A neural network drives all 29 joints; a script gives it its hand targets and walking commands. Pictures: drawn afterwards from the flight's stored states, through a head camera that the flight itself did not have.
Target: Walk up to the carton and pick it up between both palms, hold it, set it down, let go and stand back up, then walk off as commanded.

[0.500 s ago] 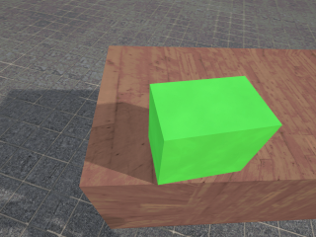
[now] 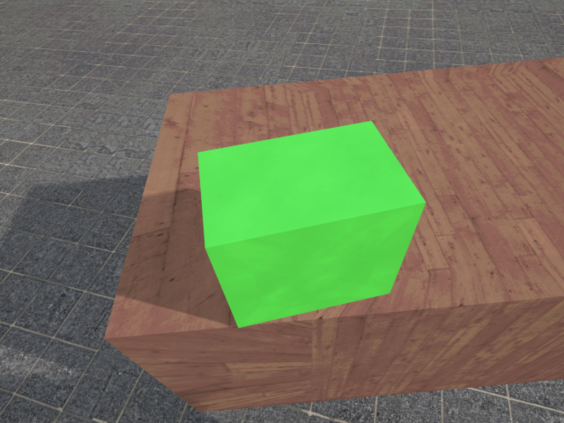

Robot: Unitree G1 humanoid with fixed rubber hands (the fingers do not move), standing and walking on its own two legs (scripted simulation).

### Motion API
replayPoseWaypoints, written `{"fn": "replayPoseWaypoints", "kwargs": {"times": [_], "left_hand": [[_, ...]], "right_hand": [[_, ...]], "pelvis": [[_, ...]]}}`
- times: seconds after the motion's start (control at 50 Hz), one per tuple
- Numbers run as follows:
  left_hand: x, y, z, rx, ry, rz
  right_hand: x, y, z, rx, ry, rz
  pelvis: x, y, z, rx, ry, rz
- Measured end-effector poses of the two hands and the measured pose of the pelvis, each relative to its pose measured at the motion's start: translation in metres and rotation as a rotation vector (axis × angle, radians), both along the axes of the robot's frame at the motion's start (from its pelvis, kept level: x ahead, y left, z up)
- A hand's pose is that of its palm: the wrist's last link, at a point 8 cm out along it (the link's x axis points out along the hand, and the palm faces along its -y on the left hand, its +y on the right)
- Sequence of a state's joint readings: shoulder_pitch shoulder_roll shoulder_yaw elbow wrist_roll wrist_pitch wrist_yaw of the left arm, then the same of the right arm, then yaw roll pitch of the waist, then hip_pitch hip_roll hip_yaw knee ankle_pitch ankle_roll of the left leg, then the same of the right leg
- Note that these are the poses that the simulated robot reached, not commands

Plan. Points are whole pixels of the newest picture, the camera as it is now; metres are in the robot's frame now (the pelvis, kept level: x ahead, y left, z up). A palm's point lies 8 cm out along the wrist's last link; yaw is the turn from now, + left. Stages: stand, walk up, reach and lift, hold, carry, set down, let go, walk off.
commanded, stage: walk up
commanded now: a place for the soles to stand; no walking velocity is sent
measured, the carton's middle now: (302, 228) +0.42 -0.01 +0.03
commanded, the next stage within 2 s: reach and lift in 1.94 s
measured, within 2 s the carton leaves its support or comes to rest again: neither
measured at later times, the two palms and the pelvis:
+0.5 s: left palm out of the picture +0.11 +0.29 -0.10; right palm out of the picture +0.11 -0.32 -0.09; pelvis +0.01 -0.01 +0.00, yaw +2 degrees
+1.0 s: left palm out of the picture +0.13 +0.27 -0.10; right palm out of the picture +0.11 -0.35 -0.10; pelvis +0.03 -0.04 +0.00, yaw +2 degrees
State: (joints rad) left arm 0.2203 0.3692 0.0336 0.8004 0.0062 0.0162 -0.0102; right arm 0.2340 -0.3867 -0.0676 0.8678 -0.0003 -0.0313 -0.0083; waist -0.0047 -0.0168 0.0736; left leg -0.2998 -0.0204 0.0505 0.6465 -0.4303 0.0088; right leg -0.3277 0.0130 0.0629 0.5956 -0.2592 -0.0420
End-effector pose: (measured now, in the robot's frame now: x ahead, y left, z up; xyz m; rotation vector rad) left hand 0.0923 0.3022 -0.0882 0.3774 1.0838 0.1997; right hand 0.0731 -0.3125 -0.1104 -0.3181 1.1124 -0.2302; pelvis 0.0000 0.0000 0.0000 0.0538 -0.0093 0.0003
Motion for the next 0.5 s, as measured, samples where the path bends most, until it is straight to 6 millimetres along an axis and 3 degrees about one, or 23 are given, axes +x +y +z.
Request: {"fn": "replayPoseWaypoints", "kwargs": {"times": [0.14, 0.32, 0.5], "left_hand": [[0.009, -0.018, -0.004, -0.035, -0.018, 0.024], [0.017, -0.015, -0.014, -0.076, -0.059, 0.03], [0.022, -0.015, -0.011, -0.072, -0.048, 0.012]], "right_hand": [[0.01, -0.008, 0.001, -0.005, 0.027, 0.027], [0.029, -0.008, 0.018, -0.055, -0.037, 0.068], [0.041, -0.009, 0.017, -0.046, -0.059, 0.063]], "pelvis": [[0.006, -0.01, 0.001, -0.006, 0.019, 0.03], [0.007, -0.008, -0.001, -0.034, 0.015, 0.05], [0.012, -0.01, -0.001, -0.033, 0.024, 0.04]]}}
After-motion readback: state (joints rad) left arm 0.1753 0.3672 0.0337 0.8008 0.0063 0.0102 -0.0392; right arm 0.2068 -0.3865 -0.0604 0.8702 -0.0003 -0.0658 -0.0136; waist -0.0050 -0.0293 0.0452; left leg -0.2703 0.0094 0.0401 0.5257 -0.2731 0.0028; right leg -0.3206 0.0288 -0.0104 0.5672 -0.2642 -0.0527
